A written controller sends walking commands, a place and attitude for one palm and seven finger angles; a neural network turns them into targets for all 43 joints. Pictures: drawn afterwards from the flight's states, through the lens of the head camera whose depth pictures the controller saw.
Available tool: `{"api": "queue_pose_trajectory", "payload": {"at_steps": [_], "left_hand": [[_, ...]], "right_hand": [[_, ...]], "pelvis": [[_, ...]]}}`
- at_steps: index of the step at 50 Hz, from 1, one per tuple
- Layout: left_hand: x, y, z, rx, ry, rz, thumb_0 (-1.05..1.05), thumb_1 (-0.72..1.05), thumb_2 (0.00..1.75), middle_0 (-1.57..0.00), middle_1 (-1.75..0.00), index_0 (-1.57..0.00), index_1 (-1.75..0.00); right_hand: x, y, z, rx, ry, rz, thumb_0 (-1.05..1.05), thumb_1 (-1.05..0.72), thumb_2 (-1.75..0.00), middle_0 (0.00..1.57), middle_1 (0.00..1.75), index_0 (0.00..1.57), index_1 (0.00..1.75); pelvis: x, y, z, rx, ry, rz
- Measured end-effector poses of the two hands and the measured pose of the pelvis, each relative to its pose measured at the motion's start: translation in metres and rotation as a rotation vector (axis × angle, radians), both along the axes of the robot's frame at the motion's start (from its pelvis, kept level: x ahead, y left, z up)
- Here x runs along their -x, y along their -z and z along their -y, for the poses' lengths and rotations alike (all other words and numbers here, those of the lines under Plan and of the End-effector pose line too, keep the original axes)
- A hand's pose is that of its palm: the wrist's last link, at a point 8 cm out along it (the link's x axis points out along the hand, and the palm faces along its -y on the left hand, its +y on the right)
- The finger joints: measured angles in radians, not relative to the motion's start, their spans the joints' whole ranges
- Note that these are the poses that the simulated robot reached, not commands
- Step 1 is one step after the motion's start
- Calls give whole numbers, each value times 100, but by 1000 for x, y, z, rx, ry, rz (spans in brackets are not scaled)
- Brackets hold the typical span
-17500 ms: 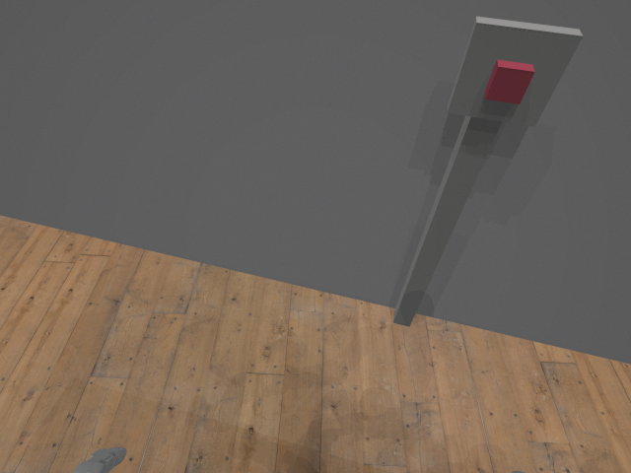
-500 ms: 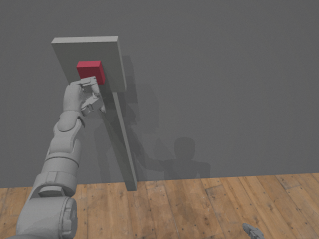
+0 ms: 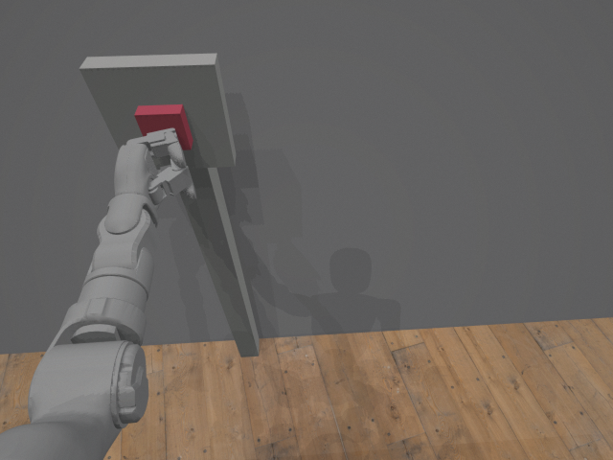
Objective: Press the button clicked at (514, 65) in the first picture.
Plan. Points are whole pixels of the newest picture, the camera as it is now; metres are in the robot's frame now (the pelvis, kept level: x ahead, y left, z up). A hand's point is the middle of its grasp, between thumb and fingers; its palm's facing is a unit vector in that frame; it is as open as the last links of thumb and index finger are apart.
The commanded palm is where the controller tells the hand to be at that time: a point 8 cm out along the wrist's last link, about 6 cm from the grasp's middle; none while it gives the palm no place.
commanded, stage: press the button with the knuckle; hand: left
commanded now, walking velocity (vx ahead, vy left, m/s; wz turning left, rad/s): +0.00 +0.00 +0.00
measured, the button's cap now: (166, 125) +0.51 +0.19 +0.17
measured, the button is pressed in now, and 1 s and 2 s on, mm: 5 6 0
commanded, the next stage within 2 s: hold the button down briefly in 0.28 s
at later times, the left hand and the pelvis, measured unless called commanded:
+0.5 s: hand (187, 168) +0.46 +0.16 +0.14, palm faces +0.10 -1.00 -0.01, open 3.1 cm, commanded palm +0.46 +0.21 +0.15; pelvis -0.03 +0.00 -0.01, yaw +0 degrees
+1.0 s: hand (186, 172) +0.45 +0.17 +0.14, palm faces +0.10 -1.00 +0.01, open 3.1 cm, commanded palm +0.42 +0.21 +0.15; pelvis -0.02 +0.01 -0.01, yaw +0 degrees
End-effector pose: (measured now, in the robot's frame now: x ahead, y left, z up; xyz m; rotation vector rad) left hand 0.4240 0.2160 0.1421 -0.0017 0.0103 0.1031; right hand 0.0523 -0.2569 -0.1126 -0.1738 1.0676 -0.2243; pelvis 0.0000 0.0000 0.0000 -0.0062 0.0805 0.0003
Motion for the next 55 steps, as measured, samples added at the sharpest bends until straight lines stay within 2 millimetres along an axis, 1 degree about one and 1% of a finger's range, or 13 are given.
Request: {"api": "queue_pose_trajectory", "payload": {"at_steps": [10,27,35,40,45,50,55], "left_hand": [[-6,-1,2,-15,-12,-6,2,86,97,-130,-150,-130,-150],[-10,0,-1,-8,7,-4,2,82,101,-130,-150,-134,-150],[-11,0,-2,-13,9,0,2,81,101,-130,-150,-135,-150],[-10,1,-2,-7,4,1,2,81,101,-130,-150,-135,-150],[-9,1,-1,6,0,5,2,82,100,-130,-150,-135,-150],[-3,3,-1,2,6,22,2,83,99,-130,-150,-133,-150],[8,4,0,5,10,40,2,85,96,-130,-150,-132,-150]], "right_hand": [[15,4,-1,2,-13,-15,0,-91,-90,21,30,20,30],[64,2,8,41,23,-64,0,-91,-90,21,30,20,30],[76,1,6,47,29,-77,0,-91,-90,21,30,20,30],[76,3,3,39,17,-78,0,-91,-90,21,30,20,30],[68,3,-2,28,11,-58,0,-91,-90,21,30,20,30],[54,2,-6,15,7,-21,0,-91,-90,21,30,20,30],[32,1,-9,-2,1,31,0,-91,-90,21,30,20,30]], "pelvis": [[12,3,-1,4,-10,-16],[27,7,-1,15,-7,-39],[31,8,-3,19,-8,-48],[31,9,-5,19,-9,-52],[29,9,-6,17,-4,-50],[24,8,-7,14,4,-40],[18,6,-8,11,14,-21]]}}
